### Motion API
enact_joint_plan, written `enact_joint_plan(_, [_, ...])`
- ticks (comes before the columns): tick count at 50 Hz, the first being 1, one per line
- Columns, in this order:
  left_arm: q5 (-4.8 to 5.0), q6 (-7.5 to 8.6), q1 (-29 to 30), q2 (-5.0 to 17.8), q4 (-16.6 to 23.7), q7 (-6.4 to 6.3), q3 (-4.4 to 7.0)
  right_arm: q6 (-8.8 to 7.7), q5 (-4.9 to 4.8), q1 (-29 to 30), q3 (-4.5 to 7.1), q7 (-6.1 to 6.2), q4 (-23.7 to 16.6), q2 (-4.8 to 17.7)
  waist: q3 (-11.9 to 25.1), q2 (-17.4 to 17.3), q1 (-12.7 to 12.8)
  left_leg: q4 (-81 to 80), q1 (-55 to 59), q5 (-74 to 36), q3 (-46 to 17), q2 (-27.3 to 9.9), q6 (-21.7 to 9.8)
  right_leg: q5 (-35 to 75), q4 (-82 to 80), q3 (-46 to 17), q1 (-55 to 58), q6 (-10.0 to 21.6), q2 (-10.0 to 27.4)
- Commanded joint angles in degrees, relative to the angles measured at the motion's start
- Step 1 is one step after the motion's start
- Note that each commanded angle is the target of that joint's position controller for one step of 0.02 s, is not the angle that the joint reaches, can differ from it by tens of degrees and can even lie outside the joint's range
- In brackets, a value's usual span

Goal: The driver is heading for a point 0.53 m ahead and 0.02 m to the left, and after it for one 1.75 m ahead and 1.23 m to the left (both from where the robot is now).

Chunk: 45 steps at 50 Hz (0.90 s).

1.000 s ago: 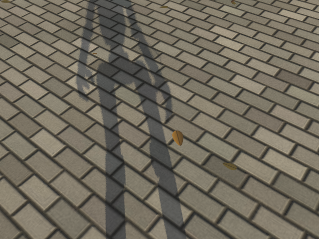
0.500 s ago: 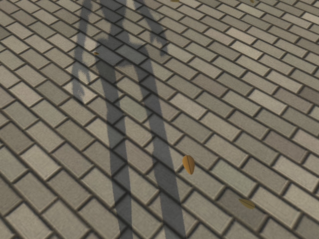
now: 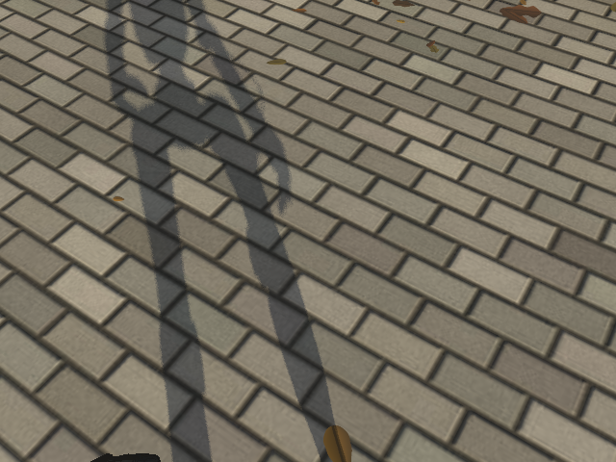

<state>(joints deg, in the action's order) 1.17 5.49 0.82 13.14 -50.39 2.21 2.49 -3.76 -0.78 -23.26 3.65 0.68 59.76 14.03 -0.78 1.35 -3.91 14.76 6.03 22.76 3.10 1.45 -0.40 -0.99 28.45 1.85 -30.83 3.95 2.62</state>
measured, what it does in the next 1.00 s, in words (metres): walks ahead: right foot, then left foot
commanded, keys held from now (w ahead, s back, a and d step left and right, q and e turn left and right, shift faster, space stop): w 0.50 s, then q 0.50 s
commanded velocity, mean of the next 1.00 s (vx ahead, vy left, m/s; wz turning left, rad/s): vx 0.35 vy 0.00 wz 0.18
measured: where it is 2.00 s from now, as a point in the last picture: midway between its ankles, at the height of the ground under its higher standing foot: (281, 445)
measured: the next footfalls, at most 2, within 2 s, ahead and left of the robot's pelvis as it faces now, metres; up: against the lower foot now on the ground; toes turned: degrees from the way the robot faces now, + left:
right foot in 0.02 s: +0.19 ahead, -0.12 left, +0.00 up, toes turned -3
left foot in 0.56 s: +0.51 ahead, +0.12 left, +0.00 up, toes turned +3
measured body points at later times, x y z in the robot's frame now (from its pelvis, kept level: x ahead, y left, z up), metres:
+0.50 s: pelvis +0.28 +0.00 +0.01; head +0.31 +0.00 +0.46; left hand +0.25 +0.26 -0.13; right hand +0.49 -0.23 -0.09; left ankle +0.47 +0.13 -0.70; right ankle +0.15 -0.11 -0.73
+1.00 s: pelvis +0.46 +0.03 +0.01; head +0.49 +0.04 +0.46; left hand +0.58 +0.33 -0.10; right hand +0.60 -0.24 -0.10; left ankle +0.47 +0.12 -0.73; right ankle +0.56 -0.11 -0.70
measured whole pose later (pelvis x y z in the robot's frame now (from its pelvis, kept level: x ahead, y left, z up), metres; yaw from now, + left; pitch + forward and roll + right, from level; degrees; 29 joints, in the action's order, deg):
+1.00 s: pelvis +0.46 +0.03 +0.01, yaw +13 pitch +3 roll +0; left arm 0.1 1.1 -2.9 15.8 -48.7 -2.8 4.1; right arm 0.0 -0.7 -11.3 4.9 1.6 49.4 16.9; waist -1.1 0.6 -2.7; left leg 24.9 -17.8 9.6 -7.2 6.0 -3.3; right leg -14.3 38.2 -6.5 -28.2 -3.9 -0.1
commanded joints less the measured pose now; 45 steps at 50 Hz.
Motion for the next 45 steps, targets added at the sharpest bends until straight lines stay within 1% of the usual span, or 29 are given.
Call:
enact_joint_plan(1, [-0.43, 0.77, -18.46, 12.69, -2.36, -0.49, 4.51, 0.27, 0.4, 2.14, 0.98, 0.24, -3.39, 7.75, 11.57, -4.96, 12.31, 26.22, -10.39, -46.92, -1.89, -11.02, -5.55, -1.28, 1.53, -2.38, 29.03, 5.17, 1.4])
enact_joint_plan(2, [-1.32, 0.36, -26.77, 18.38, -4.08, -0.82, 5.98, -0.8, 0.79, -4.64, -0.91, -0.5, -4.11, 1.39, 21.07, 7.96, 10.59, 49.97, -34.8, -22.12, 0.21, -1.76, -1.02, -9.64, -0.5, -28.35, 53.31, 14.5, 16.89])
enact_joint_plan(3, [-0.89, 0.14, -27.14, 14.66, -4.43, -0.75, 4.57, -2.41, 0.1, -3.48, -1.11, -0.84, -3.46, 1.73, 24.6, 11.79, 10.88, 60.13, -44.04, 9.4, -8.16, 2.18, -1.09, -14.44, -10.31, -44.66, 56.56, 16.39, 20.59])
enact_joint_plan(4, [-0.4, 0.28, -22.18, 11.31, -3.75, -0.82, 3.48, -3.46, -1.63, 1.98, 0.31, -1.07, -5.07, 6.93, 16.26, 9.06, 10.5, 64.24, -49.67, 7.5, -10.13, -1.74, -2.48, -16.63, -11.17, -36.91, 50.15, 12.98, 18.34])
enact_joint_plan(5, [-0.54, 0.36, -16.72, 9.12, -2.19, -0.92, 2.77, -3.88, -2.11, 6.21, 0.43, -0.86, -6.31, 7.78, 10.11, 5.21, 8.97, 62.49, -49.77, 2.08, -8.08, -5.13, -3.21, -13.19, -12.34, -28.46, 40.92, 10.99, 16.32])
enact_joint_plan(6, [-1.11, 0.53, -12.87, 7.2, -1.69, -0.68, 2.13, -3.69, -1.37, 8.34, 0.76, -0.4, -6.54, 7.49, 5.6, 1.54, 7.11, 58.49, -47.33, -2.44, -6.92, -7.47, -3.19, -8.7, -14.51, -22.48, 31.76, 9.92, 14.14])
enact_joint_plan(7, [-1.7, 0.85, -11.02, 5.63, -1.6, -0.5, 1.62, -2.91, -0.74, 7.62, 1.21, -0.05, -6.35, 6.85, 3.75, 2.31, 4.89, 55.0, -43.37, -5.31, -7.3, -9.37, -3.23, -6.02, -16.34, -18.33, 25.83, 8.84, 12.08])
enact_joint_plan(8, [-1.89, 0.92, -10.66, 4.97, -1.94, -0.29, 1.41, -2.03, -0.54, 6.18, 1.13, 0.03, -6.03, 5.37, 3.15, 3.17, 3.63, 53.23, -40.42, -6.69, -7.3, -10.01, -3.09, -5.38, -18.04, -16.14, 22.37, 8.68, 10.93])
enact_joint_plan(10, [-1.56, 1.12, -12.32, 6.38, -2.95, -0.54, 1.69, -0.93, -0.33, 5.69, 0.97, 0.2, -6.06, 3.48, 1.62, 3.01, 2.72, 49.6, -40.0, -8.36, -6.54, -10.64, -2.26, -2.64, -20.48, -12.88, 19.26, 9.54, 10.28])
enact_joint_plan(12, [-1.56, 1.18, -14.37, 8.3, -3.68, -1.35, 2.12, -0.6, 0.17, 9.75, 1.2, 0.38, -7.68, 4.12, -0.1, 1.78, 3.16, 43.76, -44.0, -13.33, -6.31, -11.03, -0.92, 0.28, -21.88, -11.05, 19.8, 10.03, 10.39])
enact_joint_plan(14, [-1.39, 0.86, -16.26, 8.65, -4.23, -2.06, 2.15, -0.74, 0.52, 13.86, 1.21, 0.19, -9.09, 3.99, -0.84, 1.43, 4.09, 36.64, -46.36, -19.81, -5.97, -10.84, -0.07, 2.24, -22.25, -8.96, 21.5, 9.25, 9.7])
enact_joint_plan(17, [-0.91, 0.53, -18.69, 8.9, -4.84, -2.56, 2.09, -1.14, 0.24, 19.84, 0.68, -0.47, -10.69, 2.82, -1.92, 1.91, 5.84, 25.65, -44.11, -27.88, -4.0, -8.87, 0.07, 2.49, -22.62, -5.18, 22.17, 7.51, 7.74])
enact_joint_plan(21, [-0.33, -0.17, -23.28, 9.41, -6.79, -2.74, 2.35, -1.44, -0.33, 26.65, 0.02, -1.6, -12.81, 2.66, -3.96, 1.72, 8.15, 18.06, -44.3, -28.48, -2.99, -7.08, -0.4, 1.25, -21.17, -4.6, 28.23, 7.24, 9.54])
enact_joint_plan(23, [-0.18, -0.83, -24.38, 9.75, -7.56, -2.92, 2.66, -1.77, -0.47, 28.54, -0.06, -2.35, -14.02, 3.21, -4.53, 1.91, 8.09, 15.92, -45.31, -25.38, -3.47, -6.8, -1.53, 3.08, -18.88, -5.11, 32.65, 6.83, 11.63])
enact_joint_plan(25, [-0.09, -1.42, -23.76, 10.49, -7.67, -3.14, 3.09, -2.11, -0.57, 27.26, 0.29, -2.88, -14.29, 4.6, -3.52, 2.75, 6.41, 14.44, -42.41, -21.03, -3.09, -5.86, -3.02, 8.6, -15.78, -5.43, 35.55, 5.83, 13.08])
enact_joint_plan(26, [-0.31, -1.76, -21.9, 11.05, -7.26, -3.28, 3.26, -2.21, -0.33, 24.0, 0.85, -2.95, -13.53, 5.87, -1.62, 3.76, 4.23, 13.81, -37.72, -19.48, -1.7, -4.11, -3.97, 19.34, -11.6, -4.0, 36.46, 4.71, 12.39])
enact_joint_plan(27, [-0.44, -2.22, -20.33, 10.91, -6.82, -3.46, 3.22, -2.27, 0.26, 16.99, 1.89, -2.93, -11.39, 7.67, 2.86, 3.74, 0.5, 12.67, -28.16, -21.24, 0.45, -1.53, -5.28, 30.28, -2.82, -1.46, 35.97, 2.98, 9.95])
enact_joint_plan(28, [-0.97, -2.4, -21.06, 9.59, -6.23, -3.7, 2.7, -2.27, 0.87, 9.03, 3.09, -2.74, -8.94, 10.63, 8.97, 1.64, -2.2, 13.78, -14.85, -31.13, -1.28, -2.9, -7.07, 28.9, 9.08, 1.29, 30.68, 0.34, 6.46])
enact_joint_plan(29, [-2.98, -1.87, -24.37, 6.65, -4.74, -3.84, 1.59, -1.98, 1.82, 2.33, 3.97, -2.42, -7.85, 15.5, 17.36, -9.35, -1.32, 17.72, 4.3, -49.05, -17.88, -14.94, -12.62, 4.87, 28.88, 3.45, 14.32, -3.12, 0.38])
enact_joint_plan(30, [-2.13, -0.54, -30.46, 1.99, -6.13, -3.06, 0.05, -1.46, 0.93, 2.57, 3.45, -2.75, -7.47, 15.17, 25.08, -20.56, 1.3, 10.03, 16.19, -53.24, -39.49, -25.21, -22.77, -34.61, 46.64, -1.24, -0.83, -6.22, -7.96])
enact_joint_plan(31, [-1.01, 0.56, -27.14, 7.17, -5.8, -2.55, 1.19, -1.1, 0.12, 4.3, 2.43, -2.95, -8.44, 11.66, 23.65, -12.48, 0.24, 9.02, 12.48, -50.49, -36.33, -22.22, -20.54, -34.6, 51.1, -7.6, -3.7, -5.6, -4.01])
enact_joint_plan(32, [0.11, 0.95, -20.37, 8.33, -3.64, -2.6, 1.42, -1.0, 0.11, 9.66, 1.87, -2.6, -9.94, 9.55, 15.57, -9.02, 0.54, 9.19, 4.92, -52.1, -27.46, -19.62, -18.24, -31.43, 50.36, -6.08, -6.8, -5.17, -1.68])
enact_joint_plan(33, [-0.32, 0.73, -16.67, 8.39, -2.81, -3.23, 1.6, -1.07, 0.51, 13.27, 1.62, -2.5, -11.03, 9.06, 10.0, -2.89, 1.66, 7.77, -3.92, -54.02, -22.08, -17.25, -16.72, -27.71, 46.98, -5.17, -6.4, -5.33, 0.38])
enact_joint_plan(34, [-1.09, -0.02, -15.21, 9.16, -2.16, -4.03, 2.27, -1.08, 0.68, 15.11, 1.39, -2.21, -11.46, 8.02, 8.05, -1.5, 3.01, 6.12, -10.11, -53.0, -19.65, -15.67, -15.83, -25.37, 43.12, -5.25, -4.03, -5.26, 1.76])
enact_joint_plan(35, [-1.34, -0.94, -15.66, 8.82, -1.49, -4.48, 2.49, -0.95, 1.23, 15.45, 1.41, -2.15, -11.5, 8.19, 7.46, -2.52, 4.45, 4.83, -14.54, -52.87, -18.88, -14.76, -15.64, -24.08, 40.87, -5.64, -0.5, -5.22, 2.11])
enact_joint_plan(37, [-1.37, -2.34, -16.97, 7.01, -0.8, -5.2, 2.47, -0.72, 1.58, 15.09, 1.85, -1.9, -11.59, 9.47, 7.58, -4.76, 5.89, 3.4, -18.6, -53.03, -17.59, -13.91, -16.37, -22.87, 36.04, -5.52, 2.06, -5.7, 1.35])
enact_joint_plan(38, [-1.4, -2.7, -16.6, 6.94, -0.33, -5.46, 2.57, -0.52, 1.6, 14.93, 2.17, -1.56, -11.8, 10.42, 7.78, -5.24, 6.23, 3.1, -19.5, -52.45, -17.16, -13.56, -16.42, -21.56, 33.13, -5.39, 2.04, -6.03, 0.81])
enact_joint_plan(42, [-1.54, -3.99, -11.33, 7.29, 1.7, -5.75, 2.85, 1.27, 0.44, 14.34, 2.76, 0.0, -12.84, 11.72, 8.41, -6.37, 5.03, 2.12, -20.55, -37.77, -18.06, -11.71, -14.25, -13.45, 22.8, -5.94, 1.74, -7.32, -0.75])
enact_joint_plan(45, [-1.2, -4.5, -6.46, 7.25, 3.41, -5.61, 2.83, 2.34, 0.1, 13.7, 2.87, 0.78, -13.16, 11.66, 6.42, -7.61, 3.48, 1.55, -21.41, -23.1, -20.45, -10.23, -12.46, -10.67, 16.02, -6.89, 2.29, -7.73, -1.98])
